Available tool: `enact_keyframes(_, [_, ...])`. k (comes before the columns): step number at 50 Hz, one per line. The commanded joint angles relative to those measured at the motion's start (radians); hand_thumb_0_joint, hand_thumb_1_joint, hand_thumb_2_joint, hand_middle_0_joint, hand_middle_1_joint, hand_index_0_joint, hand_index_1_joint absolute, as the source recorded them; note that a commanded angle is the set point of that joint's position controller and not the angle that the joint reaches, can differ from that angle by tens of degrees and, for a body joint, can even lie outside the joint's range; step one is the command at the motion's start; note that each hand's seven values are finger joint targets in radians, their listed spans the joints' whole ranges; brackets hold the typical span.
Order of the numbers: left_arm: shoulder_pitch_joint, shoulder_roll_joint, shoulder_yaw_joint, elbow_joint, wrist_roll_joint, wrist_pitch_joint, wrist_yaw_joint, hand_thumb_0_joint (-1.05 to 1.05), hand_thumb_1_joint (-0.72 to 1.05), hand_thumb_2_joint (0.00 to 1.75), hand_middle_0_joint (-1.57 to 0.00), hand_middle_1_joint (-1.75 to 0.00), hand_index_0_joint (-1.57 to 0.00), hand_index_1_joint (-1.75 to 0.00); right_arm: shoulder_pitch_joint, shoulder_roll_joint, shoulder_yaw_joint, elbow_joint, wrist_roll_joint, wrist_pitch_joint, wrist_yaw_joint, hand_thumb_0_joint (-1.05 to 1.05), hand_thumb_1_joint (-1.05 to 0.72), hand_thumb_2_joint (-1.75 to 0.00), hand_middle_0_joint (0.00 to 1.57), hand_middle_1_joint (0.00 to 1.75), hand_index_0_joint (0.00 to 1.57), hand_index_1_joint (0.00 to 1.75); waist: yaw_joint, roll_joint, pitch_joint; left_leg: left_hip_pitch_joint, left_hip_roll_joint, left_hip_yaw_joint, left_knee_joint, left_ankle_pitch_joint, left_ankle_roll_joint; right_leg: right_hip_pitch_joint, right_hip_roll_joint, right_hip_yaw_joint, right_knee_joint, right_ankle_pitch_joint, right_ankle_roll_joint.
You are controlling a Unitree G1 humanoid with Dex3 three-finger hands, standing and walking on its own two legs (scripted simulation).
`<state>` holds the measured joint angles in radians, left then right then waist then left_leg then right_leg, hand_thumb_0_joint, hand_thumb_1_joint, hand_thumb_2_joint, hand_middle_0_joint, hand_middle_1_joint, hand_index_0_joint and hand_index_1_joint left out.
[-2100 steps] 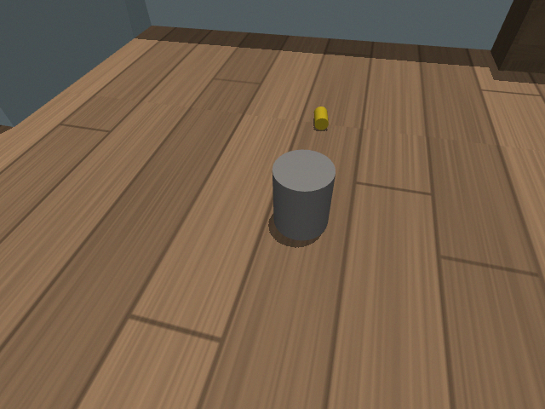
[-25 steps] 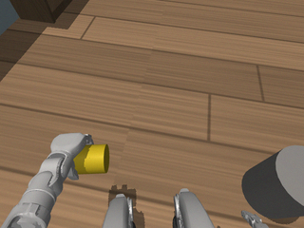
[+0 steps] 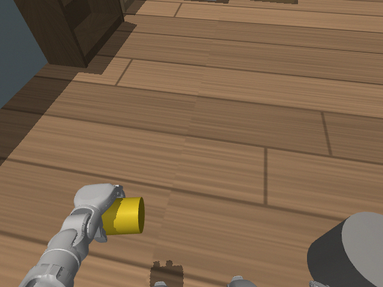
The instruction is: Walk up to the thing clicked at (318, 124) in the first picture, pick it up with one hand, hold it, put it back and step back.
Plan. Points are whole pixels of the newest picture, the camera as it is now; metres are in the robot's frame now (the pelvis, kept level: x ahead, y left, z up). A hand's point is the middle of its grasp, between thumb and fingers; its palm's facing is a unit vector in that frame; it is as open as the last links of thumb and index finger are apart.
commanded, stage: lift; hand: left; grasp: from above
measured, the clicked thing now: (113, 216) +0.33 +0.20 -0.10
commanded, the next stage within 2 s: hold in 0.06 s
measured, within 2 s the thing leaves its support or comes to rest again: neither
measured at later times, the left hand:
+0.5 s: hand (98, 206) +0.32 +0.22 -0.03, palm faces -0.48 -0.01 -0.88, open 11.2 cm
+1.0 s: hand (97, 204) +0.32 +0.21 -0.01, palm faces -0.49 -0.01 -0.87, open 11.1 cm
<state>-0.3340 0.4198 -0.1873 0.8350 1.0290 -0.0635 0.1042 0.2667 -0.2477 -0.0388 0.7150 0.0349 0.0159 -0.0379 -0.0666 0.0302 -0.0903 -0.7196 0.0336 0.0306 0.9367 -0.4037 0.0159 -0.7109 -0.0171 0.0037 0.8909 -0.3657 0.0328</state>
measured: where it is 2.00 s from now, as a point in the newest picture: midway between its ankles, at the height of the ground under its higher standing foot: outside the picture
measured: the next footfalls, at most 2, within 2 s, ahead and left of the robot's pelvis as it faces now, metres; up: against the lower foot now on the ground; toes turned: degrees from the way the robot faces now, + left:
none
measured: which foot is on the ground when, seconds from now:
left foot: down 0.00-1.00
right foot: down 0.00-1.00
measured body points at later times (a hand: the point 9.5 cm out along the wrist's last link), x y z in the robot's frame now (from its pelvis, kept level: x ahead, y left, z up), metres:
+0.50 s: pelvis +0.02 -0.01 +0.03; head +0.05 -0.02 +0.48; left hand +0.34 +0.22 +0.02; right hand +0.13 -0.28 -0.09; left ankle +0.03 +0.11 -0.69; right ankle +0.04 -0.14 -0.69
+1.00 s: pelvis +0.03 -0.01 +0.04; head +0.05 -0.02 +0.49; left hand +0.34 +0.21 +0.04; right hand +0.15 -0.28 -0.08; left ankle +0.03 +0.11 -0.69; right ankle +0.04 -0.14 -0.69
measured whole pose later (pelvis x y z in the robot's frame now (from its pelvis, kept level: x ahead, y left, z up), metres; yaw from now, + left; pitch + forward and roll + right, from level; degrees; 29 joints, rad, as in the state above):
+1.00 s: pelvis +0.03 -0.01 +0.04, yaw +0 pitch +4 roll +0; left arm -0.24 0.43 -0.20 0.68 1.02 -0.11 -0.02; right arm 0.22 -0.26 -0.05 0.68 0.05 0.07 -0.06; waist -0.02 0.04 -0.03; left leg -0.38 0.02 0.05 0.62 -0.30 0.00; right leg -0.40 -0.02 0.01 0.61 -0.28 0.02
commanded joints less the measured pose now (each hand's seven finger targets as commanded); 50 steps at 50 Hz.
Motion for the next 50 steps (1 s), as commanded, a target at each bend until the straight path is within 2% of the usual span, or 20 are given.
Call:
enact_keyframes(1, [-0.304,0.212,0.09,-0.227,-0.012,-0.017,0.022,0.0,0.74,1.0,-1.22,-0.53,-1.14,-0.61,-0.001,-0.153,-0.054,-0.111,0.001,-0.027,-0.012,0.0,-0.9,-0.9,0.2,0.3,0.2,0.3,0.018,0.02,-0.297,0.273,-0.037,-0.039,-0.207,0.17,-0.011,0.157,0.043,-0.017,-0.185,0.131,-0.042])
enact_keyframes(4, [-0.312,0.207,0.088,-0.253,-0.016,-0.028,0.016,0.0,0.74,0.99,-1.22,-0.52,-1.14,-0.61,-0.008,-0.149,-0.052,-0.117,0.003,-0.024,-0.015,0.0,-0.9,-0.9,0.2,0.3,0.2,0.3,0.016,0.023,-0.277,0.293,-0.039,-0.035,-0.229,0.184,-0.01,0.176,0.042,-0.014,-0.209,0.145,-0.043])
enact_keyframes(5, [-0.322,0.226,0.107,-0.255,-0.016,-0.033,0.018,0.0,0.75,0.99,-1.23,-0.52,-1.15,-0.6,-0.004,-0.154,-0.056,-0.115,0.002,-0.024,-0.016,0.0,-0.9,-0.9,0.2,0.3,0.2,0.3,0.015,0.024,-0.28,0.309,-0.038,-0.033,-0.239,0.177,-0.013,0.183,0.044,-0.017,-0.218,0.136,-0.043])
enact_keyframes(6, [-0.321,0.225,0.102,-0.26,-0.012,-0.038,0.02,0.0,0.75,1.01,-1.24,-0.51,-1.16,-0.6,-0.012,-0.15,-0.054,-0.115,0.003,-0.024,-0.017,0.0,-0.9,-0.9,0.2,0.3,0.2,0.3,0.022,0.033,-0.275,0.315,-0.039,-0.03,-0.245,0.184,-0.013,0.19,0.042,-0.014,-0.224,0.141,-0.044])
enact_keyframes(7, [-0.32,0.209,0.096,-0.268,-0.014,-0.038,0.022,0.0,0.78,1.01,-1.25,-0.52,-1.17,-0.61,-0.011,-0.149,-0.053,-0.116,0.003,-0.024,-0.017,0.0,-0.9,-0.9,0.2,0.3,0.2,0.3,0.014,0.027,-0.283,0.326,-0.041,-0.027,-0.246,0.195,-0.013,0.195,0.04,-0.01,-0.228,0.155,-0.043])
enact_keyframes(13, [-0.323,0.242,0.109,-0.275,0.013,-0.043,0.027,0.0,0.76,0.98,-1.24,-0.47,-1.15,-0.56,-0.023,-0.157,-0.058,-0.106,0.005,-0.022,-0.019,0.0,-0.9,-0.9,0.2,0.3,0.2,0.3,0.025,0.031,-0.275,0.374,-0.043,-0.023,-0.279,0.24,-0.016,0.242,0.04,-0.01,-0.258,0.188,-0.044])
enact_keyframes(18, [-0.321,0.224,0.101,-0.281,-0.009,-0.035,0.015,0.0,0.77,1.03,-1.26,-0.48,-1.16,-0.58,-0.037,-0.156,-0.059,-0.111,0.009,-0.019,-0.018,0.0,-0.9,-0.9,0.2,0.3,0.2,0.3,0.024,0.007,-0.252,0.394,-0.049,-0.016,-0.305,0.241,-0.012,0.276,0.038,-0.002,-0.298,0.199,-0.039])
enact_keyframes(22, [-0.29,0.208,0.083,-0.287,-0.016,-0.029,-0.013,0.0,0.77,0.99,-1.26,-0.45,-1.16,-0.55,-0.045,-0.154,-0.059,-0.112,0.011,-0.015,-0.02,0.0,-0.89,-0.9,0.2,0.3,0.2,0.3,0.026,-0.01,-0.252,0.42,-0.048,-0.016,-0.318,0.294,-0.012,0.313,0.041,-0.004,-0.306,0.245,-0.037])
enact_keyframes(23, [-0.28,0.223,0.094,-0.293,-0.018,-0.03,-0.022,0.0,0.78,0.99,-1.25,-0.47,-1.16,-0.56,-0.046,-0.152,-0.059,-0.112,0.012,-0.014,-0.021,0.0,-0.89,-0.9,0.2,0.3,0.2,0.3,0.04,0.005,-0.259,0.42,-0.05,-0.013,-0.32,0.306,-0.012,0.326,0.041,-0.003,-0.309,0.254,-0.039])
enact_keyframes(25, [-0.279,0.229,0.096,-0.299,-0.02,-0.034,-0.039,0.0,0.77,1.0,-1.25,-0.47,-1.16,-0.56,-0.049,-0.153,-0.058,-0.118,0.012,-0.01,-0.023,0.0,-0.89,-0.9,0.2,0.3,0.2,0.3,0.042,-0.002,-0.254,0.431,-0.048,-0.012,-0.331,0.325,-0.011,0.331,0.044,-0.005,-0.312,0.269,-0.041])
enact_keyframes(26, [-0.289,0.219,0.086,-0.309,-0.022,-0.039,-0.046,0.0,0.78,0.98,-1.26,-0.46,-1.17,-0.55,-0.054,-0.154,-0.059,-0.121,0.012,-0.009,-0.022,0.0,-0.9,-0.9,0.2,0.3,0.2,0.3,0.033,0.012,-0.249,0.438,-0.048,-0.012,-0.332,0.327,-0.013,0.334,0.043,-0.005,-0.312,0.268,-0.042])
enact_keyframes(30, [-0.278,0.23,0.099,-0.338,-0.015,-0.051,-0.06,0.0,0.77,0.97,-1.24,-0.48,-1.16,-0.57,-0.058,-0.155,-0.056,-0.129,0.009,-0.003,-0.024,0.0,-0.9,-0.9,0.2,0.3,0.2,0.3,0.042,0.022,-0.25,0.467,-0.043,-0.018,-0.344,0.365,-0.018,0.33,0.048,-0.009,-0.312,0.286,-0.047])
enact_keyframes(34, [-0.289,0.246,0.119,-0.343,-0.019,-0.051,-0.052,0.0,0.78,0.97,-1.25,-0.46,-1.17,-0.55,-0.067,-0.157,-0.056,-0.137,0.01,0.0,-0.024,0.0,-0.9,-0.9,0.2,0.3,0.2,0.3,0.044,0.015,-0.235,0.457,-0.048,-0.011,-0.353,0.349,-0.012,0.356,0.044,-0.005,-0.331,0.285,-0.044])
enact_keyframes(37, [-0.283,0.232,0.11,-0.357,-0.018,-0.048,-0.052,0.0,0.77,1.0,-1.26,-0.46,-1.16,-0.56,-0.066,-0.151,-0.052,-0.14,0.01,0.001,-0.026,0.0,-0.89,-0.9,0.2,0.3,0.2,0.3,0.04,-0.002,-0.243,0.457,-0.053,-0.005,-0.351,0.362,-0.005,0.374,0.039,0.004,-0.335,0.315,-0.037])
enact_keyframes(38, [-0.285,0.253,0.128,-0.35,-0.019,-0.049,-0.05,0.0,0.79,0.98,-1.26,-0.46,-1.17,-0.55,-0.068,-0.157,-0.056,-0.141,0.01,0.002,-0.026,0.0,-0.9,-0.9,0.2,0.3,0.2,0.3,0.044,0.0,-0.234,0.455,-0.054,-0.005,-0.355,0.35,-0.005,0.381,0.038,0.002,-0.342,0.3,-0.037])
enact_keyframes(40, [-0.269,0.238,0.116,-0.35,-0.016,-0.046,-0.057,0.0,0.76,0.99,-1.26,-0.45,-1.16,-0.55,-0.068,-0.152,-0.054,-0.14,0.011,0.006,-0.025,0.0,-0.9,-0.9,0.2,0.3,0.2,0.3,0.046,0.003,-0.24,0.471,-0.053,-0.005,-0.363,0.364,-0.007,0.385,0.038,0.002,-0.341,0.309,-0.04])
enact_keyframes(41, [-0.279,0.251,0.128,-0.364,-0.017,-0.048,-0.057,0.0,0.78,0.99,-1.26,-0.45,-1.17,-0.55,-0.074,-0.155,-0.059,-0.141,0.011,0.008,-0.025,0.0,-0.9,-0.9,0.2,0.3,0.2,0.3,0.053,0.016,-0.251,0.483,-0.051,-0.005,-0.364,0.374,-0.009,0.39,0.039,0.0,-0.342,0.313,-0.04])
enact_keyframes(42, [-0.267,0.247,0.125,-0.361,-0.015,-0.048,-0.06,0.0,0.79,0.99,-1.27,-0.46,-1.18,-0.56,-0.07,-0.155,-0.058,-0.142,0.009,0.01,-0.025,0.0,-0.9,-0.9,0.2,0.3,0.2,0.3,0.046,0.022,-0.252,0.491,-0.049,-0.007,-0.367,0.379,-0.01,0.385,0.041,-0.001,-0.342,0.316,-0.041])
enact_keyframes(43, [-0.261,0.232,0.109,-0.369,-0.018,-0.045,-0.063,0.0,0.79,1.02,-1.29,-0.45,-1.19,-0.56,-0.074,-0.151,-0.055,-0.143,0.009,0.012,-0.026,0.0,-0.9,-0.9,0.2,0.3,0.2,0.3,0.045,0.011,-0.244,0.497,-0.046,-0.01,-0.37,0.385,-0.009,0.381,0.042,-0.003,-0.345,0.319,-0.041])
enact_keyframes(50, [-0.27,0.242,0.111,-0.4,-0.029,-0.049,-0.084,0.0,0.77,1.0,-1.27,-0.44,-1.17,-0.55,-0.101,-0.153,-0.052,-0.16,0.012,0.019,-0.029,0.0,-0.9,-0.9,0.2,0.3,0.2,0.3,0.05,0.013,-0.227,0.507,-0.048,-0.011,-0.398,0.342,-0.007,0.393,0.042,-0.004,-0.373,0.278,-0.042])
